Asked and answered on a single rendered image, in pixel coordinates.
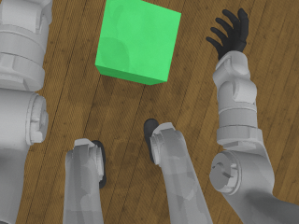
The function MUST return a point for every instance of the robot left thigh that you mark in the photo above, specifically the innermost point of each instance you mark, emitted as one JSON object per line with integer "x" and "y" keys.
{"x": 82, "y": 204}

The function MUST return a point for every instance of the left robot shin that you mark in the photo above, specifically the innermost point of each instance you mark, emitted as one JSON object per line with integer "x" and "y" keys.
{"x": 78, "y": 142}

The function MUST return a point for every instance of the robot left upper arm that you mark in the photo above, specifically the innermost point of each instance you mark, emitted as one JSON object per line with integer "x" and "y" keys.
{"x": 24, "y": 121}

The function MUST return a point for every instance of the carton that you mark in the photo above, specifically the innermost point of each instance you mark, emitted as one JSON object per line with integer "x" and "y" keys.
{"x": 137, "y": 41}

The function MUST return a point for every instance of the right robot forearm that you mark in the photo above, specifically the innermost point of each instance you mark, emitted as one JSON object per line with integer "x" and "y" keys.
{"x": 236, "y": 96}

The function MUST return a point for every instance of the right robot hand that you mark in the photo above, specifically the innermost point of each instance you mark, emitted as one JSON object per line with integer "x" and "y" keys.
{"x": 236, "y": 40}

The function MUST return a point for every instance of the left robot forearm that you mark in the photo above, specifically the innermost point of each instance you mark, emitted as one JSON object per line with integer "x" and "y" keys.
{"x": 24, "y": 32}

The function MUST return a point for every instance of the robot right upper arm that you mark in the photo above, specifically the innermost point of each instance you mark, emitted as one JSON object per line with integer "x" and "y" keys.
{"x": 246, "y": 181}

